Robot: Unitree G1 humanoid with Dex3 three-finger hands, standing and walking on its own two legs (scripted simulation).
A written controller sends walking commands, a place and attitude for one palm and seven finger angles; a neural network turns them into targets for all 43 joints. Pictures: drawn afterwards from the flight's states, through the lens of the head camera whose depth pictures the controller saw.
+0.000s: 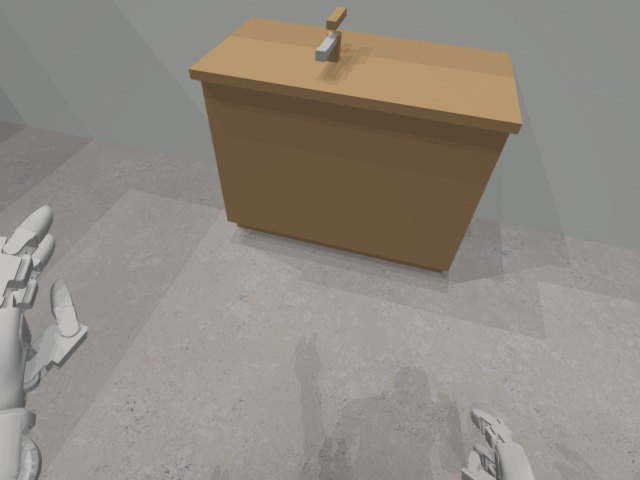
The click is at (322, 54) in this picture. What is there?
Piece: tap's lever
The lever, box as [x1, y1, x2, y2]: [315, 47, 327, 61]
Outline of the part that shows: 318,47 316,49 315,60 324,61 326,59 327,49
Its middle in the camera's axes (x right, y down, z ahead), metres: +0.00 -0.51 +1.07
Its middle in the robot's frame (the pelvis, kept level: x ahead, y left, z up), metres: +1.15 +0.06 +0.05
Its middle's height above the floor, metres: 0.82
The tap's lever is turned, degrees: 0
